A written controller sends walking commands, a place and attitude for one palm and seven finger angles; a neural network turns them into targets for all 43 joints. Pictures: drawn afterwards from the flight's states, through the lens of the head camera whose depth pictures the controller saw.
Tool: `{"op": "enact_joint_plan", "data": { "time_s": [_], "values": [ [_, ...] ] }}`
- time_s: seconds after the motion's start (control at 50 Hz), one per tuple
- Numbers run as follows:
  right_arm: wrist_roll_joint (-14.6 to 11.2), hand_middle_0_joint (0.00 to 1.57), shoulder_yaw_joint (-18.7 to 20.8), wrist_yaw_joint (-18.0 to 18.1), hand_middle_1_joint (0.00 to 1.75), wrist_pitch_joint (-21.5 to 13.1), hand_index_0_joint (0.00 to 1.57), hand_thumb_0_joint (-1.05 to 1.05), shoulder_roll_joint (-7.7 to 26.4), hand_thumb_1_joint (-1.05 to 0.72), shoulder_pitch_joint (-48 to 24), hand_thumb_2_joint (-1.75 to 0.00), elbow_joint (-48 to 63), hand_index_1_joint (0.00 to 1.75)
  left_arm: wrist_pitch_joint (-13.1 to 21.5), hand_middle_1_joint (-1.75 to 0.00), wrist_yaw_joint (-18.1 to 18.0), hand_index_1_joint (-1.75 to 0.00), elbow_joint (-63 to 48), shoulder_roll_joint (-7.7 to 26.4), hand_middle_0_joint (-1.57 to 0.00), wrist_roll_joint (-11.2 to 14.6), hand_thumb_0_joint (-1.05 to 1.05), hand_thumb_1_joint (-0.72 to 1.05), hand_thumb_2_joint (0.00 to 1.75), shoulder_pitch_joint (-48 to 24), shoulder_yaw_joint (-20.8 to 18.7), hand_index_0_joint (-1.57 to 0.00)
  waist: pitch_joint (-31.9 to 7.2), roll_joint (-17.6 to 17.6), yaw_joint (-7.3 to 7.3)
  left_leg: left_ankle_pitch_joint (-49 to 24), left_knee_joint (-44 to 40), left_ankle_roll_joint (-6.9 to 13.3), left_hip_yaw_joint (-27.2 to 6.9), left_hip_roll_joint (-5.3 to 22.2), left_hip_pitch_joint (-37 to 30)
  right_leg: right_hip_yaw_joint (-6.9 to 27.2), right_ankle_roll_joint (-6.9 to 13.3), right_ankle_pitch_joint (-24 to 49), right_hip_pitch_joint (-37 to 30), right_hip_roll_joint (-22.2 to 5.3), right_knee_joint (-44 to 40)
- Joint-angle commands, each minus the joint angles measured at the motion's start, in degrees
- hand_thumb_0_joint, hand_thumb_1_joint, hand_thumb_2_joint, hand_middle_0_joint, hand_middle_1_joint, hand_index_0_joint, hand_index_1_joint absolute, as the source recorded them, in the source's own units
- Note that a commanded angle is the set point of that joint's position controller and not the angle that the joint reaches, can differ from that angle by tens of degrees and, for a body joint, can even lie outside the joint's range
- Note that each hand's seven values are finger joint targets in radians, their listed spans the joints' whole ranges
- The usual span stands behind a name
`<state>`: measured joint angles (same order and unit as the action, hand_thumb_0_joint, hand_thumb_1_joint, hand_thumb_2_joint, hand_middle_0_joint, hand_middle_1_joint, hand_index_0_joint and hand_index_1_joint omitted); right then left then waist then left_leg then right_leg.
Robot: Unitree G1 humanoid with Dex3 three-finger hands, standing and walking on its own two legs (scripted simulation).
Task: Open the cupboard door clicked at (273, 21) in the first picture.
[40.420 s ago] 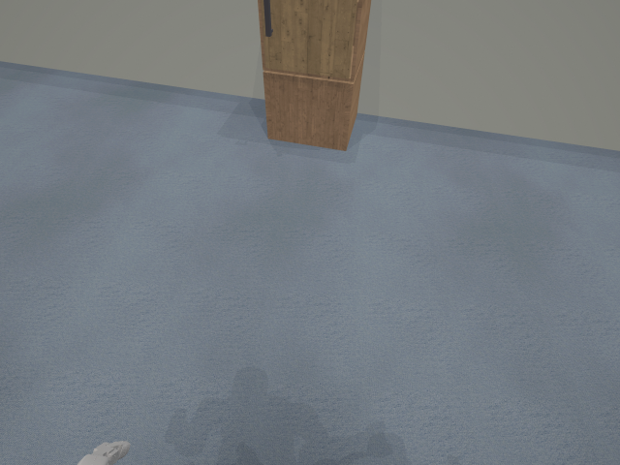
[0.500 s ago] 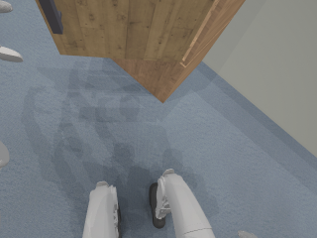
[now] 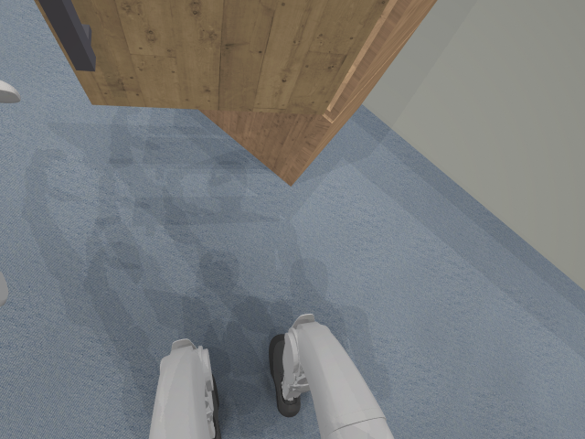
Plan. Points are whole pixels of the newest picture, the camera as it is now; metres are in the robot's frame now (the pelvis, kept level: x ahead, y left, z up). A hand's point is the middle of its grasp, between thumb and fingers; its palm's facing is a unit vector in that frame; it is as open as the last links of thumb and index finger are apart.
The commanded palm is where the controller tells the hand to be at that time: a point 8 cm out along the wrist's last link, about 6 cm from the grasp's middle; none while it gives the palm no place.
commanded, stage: move the hooked fingers beside the handle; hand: left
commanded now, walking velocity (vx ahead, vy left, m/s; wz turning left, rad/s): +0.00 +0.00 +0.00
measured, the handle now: out of the picture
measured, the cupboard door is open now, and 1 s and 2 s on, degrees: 43 43 43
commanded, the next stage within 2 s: slide the fingers in behind the handle in 0.42 s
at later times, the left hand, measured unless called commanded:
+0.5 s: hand out of the picture +0.56 +0.27 +0.04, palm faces +0.00 -1.00 -0.04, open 14.0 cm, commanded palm +0.56 +0.28 +0.04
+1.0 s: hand (9, 38) +0.56 +0.24 +0.04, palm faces -0.01 -1.00 -0.03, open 14.0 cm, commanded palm +0.55 +0.25 +0.04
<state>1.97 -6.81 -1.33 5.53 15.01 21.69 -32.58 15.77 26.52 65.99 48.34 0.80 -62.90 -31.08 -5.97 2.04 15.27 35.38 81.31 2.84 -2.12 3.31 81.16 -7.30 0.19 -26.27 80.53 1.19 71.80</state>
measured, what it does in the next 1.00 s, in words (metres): stands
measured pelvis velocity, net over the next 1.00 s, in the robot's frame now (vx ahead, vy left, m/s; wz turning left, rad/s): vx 0.00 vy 0.00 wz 0.01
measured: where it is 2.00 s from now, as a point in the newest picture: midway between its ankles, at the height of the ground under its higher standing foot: (248, 407)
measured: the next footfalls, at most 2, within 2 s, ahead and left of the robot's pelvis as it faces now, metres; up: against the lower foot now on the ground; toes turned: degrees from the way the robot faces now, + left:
none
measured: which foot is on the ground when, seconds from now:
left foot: down 0.00-1.00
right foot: down 0.00-1.00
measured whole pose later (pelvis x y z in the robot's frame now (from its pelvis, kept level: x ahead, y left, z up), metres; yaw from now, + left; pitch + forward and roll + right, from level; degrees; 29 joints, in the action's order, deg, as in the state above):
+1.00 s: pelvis +0.00 +0.00 +0.00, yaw +0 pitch +34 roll -7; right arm 2.3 -5.7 -1.7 5.5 15.7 20.6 -32.7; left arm 18.5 22.1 67.5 43.1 0.5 -62.4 -27.5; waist -6.6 2.2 15.3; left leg 35.4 81.7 2.7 -2.0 3.1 80.7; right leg -7.0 0.4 -26.4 80.4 1.1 72.6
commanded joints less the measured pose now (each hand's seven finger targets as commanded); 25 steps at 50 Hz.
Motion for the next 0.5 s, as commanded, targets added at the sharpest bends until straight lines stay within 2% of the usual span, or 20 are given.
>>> {"op": "enact_joint_plan", "data": {
  "time_s": [0.0,0.04,0.06,0.1,0.12,0.14,0.16,0.18,0.2,0.22,0.24,0.26,0.3,0.32,0.36,0.38,0.4,0.42,0.44,0.48],
  "values": [
    [0.1,0.20,5.2,1.3,0.30,0.1,0.20,0.00,13.8,-0.90,13.4,-0.90,0.1,0.30,3.0,-1.20,0.1,-1.20,-8.7,12.8,-0.30,1.1,0.00,-0.50,0.30,-20.1,1.5,-0.30,-32.7,17.3,0.61,-35.7,-9.3,-1.4,-5.5,0.3,-32.7,2.5,1.0,14.6,-13.8,1.9,-5.5],
    [0.1,0.20,5.2,1.5,0.30,0.2,0.20,0.00,13.9,-0.90,13.0,-0.90,0.2,0.30,3.0,-1.20,0.3,-1.20,-6.9,12.3,-0.30,1.1,0.00,-0.50,0.30,-19.1,2.1,-0.30,-31.4,15.0,0.88,-34.0,-9.0,-1.1,-5.1,0.1,-30.6,2.6,1.0,14.6,-14.2,1.9,-5.5],
    [0.1,0.20,5.2,1.6,0.30,0.0,0.20,0.00,13.6,-0.90,12.9,-0.90,0.3,0.30,3.5,-1.20,0.5,-1.20,-6.6,10.4,-0.30,1.5,0.00,-0.50,0.30,-19.8,3.3,-0.30,-30.7,16.0,1.27,-34.8,-8.8,-1.1,-5.2,0.1,-30.9,2.7,1.2,14.9,-13.2,1.9,-5.4],
    [0.2,0.20,5.3,1.7,0.30,0.1,0.20,0.00,14.0,-0.90,12.6,-0.90,0.5,0.30,4.7,-1.20,0.4,-1.20,-8.5,14.1,-0.30,2.0,0.00,-0.50,0.30,-21.4,0.6,-0.30,-33.1,16.2,0.51,-35.0,-8.4,-1.4,-5.0,-0.1,-30.7,2.8,1.2,15.5,-14.9,1.9,-4.8],
    [0.2,0.20,5.4,1.7,0.30,0.1,0.20,0.00,14.1,-0.90,12.6,-0.90,0.6,0.30,5.4,-1.20,0.4,-1.20,-9.3,14.4,-0.30,2.1,0.00,-0.50,0.30,-21.3,0.1,-0.30,-35.1,15.8,0.36,-36.1,-8.1,-1.4,-5.0,-0.2,-31.3,3.0,1.2,16.5,-15.9,1.9,-4.6],
    [0.2,0.20,5.5,1.7,0.30,0.1,0.20,0.00,13.9,-0.90,12.1,-0.90,0.7,0.30,5.8,-1.20,0.4,-1.20,-9.3,12.7,-0.30,2.3,0.00,-0.50,0.30,-21.2,1.3,-0.30,-35.2,16.5,0.47,-36.5,-8.2,-1.5,-5.0,-0.3,-31.8,3.1,1.3,16.5,-15.5,1.9,-4.6],
    [0.3,0.20,5.6,1.7,0.30,-0.1,0.20,0.00,13.9,-0.90,12.2,-0.90,0.5,0.30,6.9,-1.20,0.2,-1.20,-11.2,13.4,-0.30,2.5,0.00,-0.50,0.30,-22.6,0.7,-0.30,-35.7,18.4,0.36,-38.6,-8.0,-1.9,-5.5,0.0,-34.1,3.0,1.4,16.6,-14.2,1.8,-4.4],
    [0.3,0.20,5.6,1.5,0.30,0.0,0.20,0.00,14.0,-0.90,12.0,-0.90,0.5,0.30,7.1,-1.20,0.1,-1.20,-10.8,13.4,-0.30,2.4,0.00,-0.50,0.30,-21.5,0.3,-0.30,-36.4,18.9,-0.14,-39.1,-8.0,-2.2,-5.6,0.0,-34.8,2.9,1.4,16.2,-13.9,1.9,-4.3],
    [0.2,0.20,5.5,1.5,0.30,0.0,0.20,0.00,14.0,-0.90,11.5,-0.90,0.4,0.30,7.3,-1.20,-0.1,-1.20,-10.5,13.7,-0.30,2.3,0.00,-0.50,0.30,-22.3,0.4,-0.30,-35.9,18.5,0.10,-38.1,-7.8,-2.1,-5.4,-0.1,-34.0,3.0,1.4,16.0,-14.0,1.9,-4.2],
    [0.2,0.20,5.4,1.6,0.30,0.2,0.20,0.00,14.1,-0.90,11.5,-0.90,0.4,0.30,7.3,-1.20,-0.4,-1.20,-10.0,15.0,-0.30,1.9,0.00,-0.50,0.30,-22.4,-0.3,-0.30,-35.5,17.7,0.21,-37.4,-7.5,-2.0,-5.2,-0.1,-33.1,3.0,1.3,15.9,-14.2,1.8,-4.0],
    [0.2,0.20,5.3,1.6,0.30,0.2,0.20,0.00,14.0,-0.90,11.3,-0.90,0.5,0.30,7.1,-1.20,-0.6,-1.20,-9.2,14.4,-0.30,1.7,0.00,-0.50,0.30,-22.9,0.3,-0.30,-34.7,16.9,0.57,-36.1,-7.6,-1.7,-5.2,-0.2,-32.0,3.0,1.2,15.4,-14.2,1.8,-4.0],
    [0.1,0.20,5.3,1.6,0.30,0.2,0.20,0.00,13.9,-0.90,11.3,-0.90,0.4,0.30,7.2,-1.20,-0.6,-1.20,-9.7,13.6,-0.30,1.5,0.00,-0.50,0.30,-24.4,1.3,-0.30,-34.3,18.6,1.01,-36.6,-7.5,-1.8,-5.6,-0.1,-32.9,3.0,1.4,15.0,-12.7,1.7,-3.9],
    [0.2,0.20,5.1,1.7,0.30,0.4,0.20,0.00,14.2,-0.90,11.4,-0.90,0.5,0.30,6.8,-1.20,-1.0,-1.20,-9.2,14.7,-0.30,0.8,0.00,-0.50,0.30,-24.7,0.9,-0.30,-34.9,19.0,0.64,-36.7,-7.5,-2.2,-5.9,-0.1,-33.2,2.7,1.4,14.3,-12.3,1.6,-3.6],
    [0.3,0.20,5.2,1.6,0.30,0.4,0.20,0.00,14.1,-0.90,11.4,-0.90,0.5,0.30,6.8,-1.20,-1.1,-1.20,-10.0,14.4,-0.30,0.9,0.00,-0.50,0.30,-25.6,1.0,-0.30,-36.4,19.0,0.93,-36.6,-7.2,-2.1,-5.9,-0.1,-33.7,2.7,1.3,14.4,-12.4,1.7,-3.5],
    [0.3,0.20,5.1,1.7,0.30,0.4,0.20,0.00,14.3,-0.90,11.5,-0.90,0.6,0.30,7.1,-1.20,-1.1,-1.20,-10.8,16.8,-0.30,0.5,0.00,-0.50,0.30,-26.4,-0.3,-0.30,-38.3,20.0,0.69,-37.9,-6.7,-2.3,-6.3,0.0,-34.3,2.9,1.5,14.8,-12.3,1.6,-2.8],
    [0.3,0.20,5.0,1.7,0.30,0.5,0.20,0.00,14.4,-0.90,11.7,-0.90,0.4,0.30,7.0,-1.20,-1.1,-1.20,-10.9,16.9,-0.30,0.6,0.00,-0.50,0.30,-26.7,-0.4,-0.30,-39.2,20.2,0.61,-39.1,-6.8,-2.6,-6.6,0.0,-35.2,2.7,1.4,15.2,-12.6,1.7,-2.8],
    [0.4,0.20,5.1,1.5,0.30,0.4,0.20,0.00,14.2,-0.90,11.6,-0.90,0.4,0.30,6.9,-1.20,-0.9,-1.20,-11.3,15.6,-0.30,0.6,0.00,-0.50,0.30,-26.7,0.4,-0.30,-39.6,20.9,0.57,-39.3,-6.8,-2.6,-6.7,0.1,-35.9,2.6,1.4,15.0,-12.1,1.6,-3.0],
    [0.4,0.20,5.1,1.5,0.30,0.4,0.20,0.00,14.1,-0.90,11.5,-0.90,0.4,0.30,6.5,-1.20,-0.8,-1.20,-10.2,14.4,-0.30,0.8,0.00,-0.50,0.30,-26.1,1.1,-0.30,-38.9,19.7,0.95,-38.2,-6.7,-2.3,-6.3,0.0,-34.9,2.7,1.3,15.2,-12.6,1.7,-3.2],
    [0.4,0.20,4.8,1.5,0.30,0.5,0.20,0.00,14.2,-0.90,11.6,-0.90,0.3,0.30,6.3,-1.20,-0.8,-1.20,-10.3,16.4,-0.30,0.9,0.00,-0.50,0.30,-26.1,-0.2,-0.30,-38.7,19.5,0.63,-38.0,-6.7,-2.2,-6.3,0.0,-33.9,2.7,1.3,15.5,-13.5,1.7,-3.1],
    [0.3,0.20,4.7,1.5,0.30,0.7,0.20,0.00,14.3,-0.90,12.1,-0.90,0.6,0.30,5.6,-1.20,-0.3,-1.20,-9.6,17.1,-0.30,0.9,0.00,-0.50,0.30,-25.0,-0.8,-0.30,-39.4,18.6,0.37,-37.7,-6.7,-1.9,-6.1,-0.1,-33.2,2.8,1.3,16.1,-14.6,1.8,-3.0]
  ]
}}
